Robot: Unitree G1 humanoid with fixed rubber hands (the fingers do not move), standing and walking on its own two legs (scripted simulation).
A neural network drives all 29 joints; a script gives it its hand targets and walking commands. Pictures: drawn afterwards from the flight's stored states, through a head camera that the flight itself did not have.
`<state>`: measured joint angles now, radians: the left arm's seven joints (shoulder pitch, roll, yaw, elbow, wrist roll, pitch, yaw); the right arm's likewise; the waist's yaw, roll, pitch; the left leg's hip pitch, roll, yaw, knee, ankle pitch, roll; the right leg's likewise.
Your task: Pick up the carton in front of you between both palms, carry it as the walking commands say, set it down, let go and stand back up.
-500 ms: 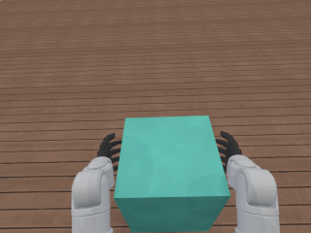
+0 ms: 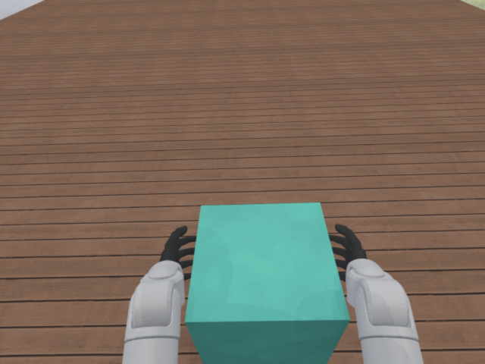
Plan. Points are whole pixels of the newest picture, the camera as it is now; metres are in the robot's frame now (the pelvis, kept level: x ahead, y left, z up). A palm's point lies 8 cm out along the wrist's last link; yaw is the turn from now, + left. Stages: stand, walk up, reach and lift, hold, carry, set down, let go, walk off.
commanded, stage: carry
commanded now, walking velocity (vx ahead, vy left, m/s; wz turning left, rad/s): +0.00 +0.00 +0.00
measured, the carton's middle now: (262, 291) +0.27 +0.00 -0.03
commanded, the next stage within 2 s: hold in 0.50 s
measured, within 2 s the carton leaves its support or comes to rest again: neither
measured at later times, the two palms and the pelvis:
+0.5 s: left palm (168, 274) +0.26 +0.16 +0.04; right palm (350, 272) +0.26 -0.14 +0.04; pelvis -0.02 +0.01 +0.00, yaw +0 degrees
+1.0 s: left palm (164, 286) +0.26 +0.17 +0.00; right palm (332, 272) +0.29 -0.13 +0.00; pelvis -0.08 -0.01 -0.02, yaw +7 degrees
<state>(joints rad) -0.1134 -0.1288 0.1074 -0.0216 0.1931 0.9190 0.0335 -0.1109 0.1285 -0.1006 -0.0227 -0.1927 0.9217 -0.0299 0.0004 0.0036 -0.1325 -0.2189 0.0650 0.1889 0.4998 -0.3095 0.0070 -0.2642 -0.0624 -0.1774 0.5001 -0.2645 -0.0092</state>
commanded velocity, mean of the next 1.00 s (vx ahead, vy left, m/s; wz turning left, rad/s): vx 0.00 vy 0.00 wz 0.00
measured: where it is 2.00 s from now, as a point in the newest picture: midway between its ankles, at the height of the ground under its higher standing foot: outside the picture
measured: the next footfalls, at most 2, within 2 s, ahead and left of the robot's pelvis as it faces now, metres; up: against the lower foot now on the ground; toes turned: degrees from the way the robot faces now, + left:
none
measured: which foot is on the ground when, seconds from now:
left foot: down 0.00-1.00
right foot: down 0.00-1.00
